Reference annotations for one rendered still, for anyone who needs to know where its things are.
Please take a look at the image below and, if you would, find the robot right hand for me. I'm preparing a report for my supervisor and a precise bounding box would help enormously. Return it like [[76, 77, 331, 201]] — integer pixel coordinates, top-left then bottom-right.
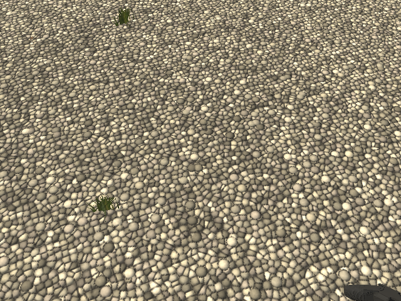
[[344, 283, 401, 301]]

